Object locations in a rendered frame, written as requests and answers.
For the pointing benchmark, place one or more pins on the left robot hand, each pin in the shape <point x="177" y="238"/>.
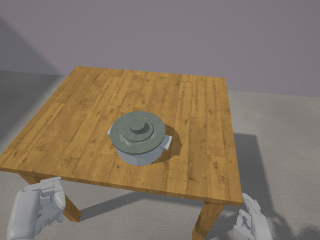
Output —
<point x="46" y="198"/>

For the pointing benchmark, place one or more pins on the table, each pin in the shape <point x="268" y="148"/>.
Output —
<point x="68" y="138"/>

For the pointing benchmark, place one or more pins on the pot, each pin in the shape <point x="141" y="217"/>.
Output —
<point x="146" y="158"/>

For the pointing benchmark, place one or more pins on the lid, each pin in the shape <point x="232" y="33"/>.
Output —
<point x="137" y="143"/>

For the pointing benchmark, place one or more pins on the knob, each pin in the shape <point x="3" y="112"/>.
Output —
<point x="137" y="126"/>

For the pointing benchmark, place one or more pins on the right robot hand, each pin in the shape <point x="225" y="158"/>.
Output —
<point x="257" y="226"/>

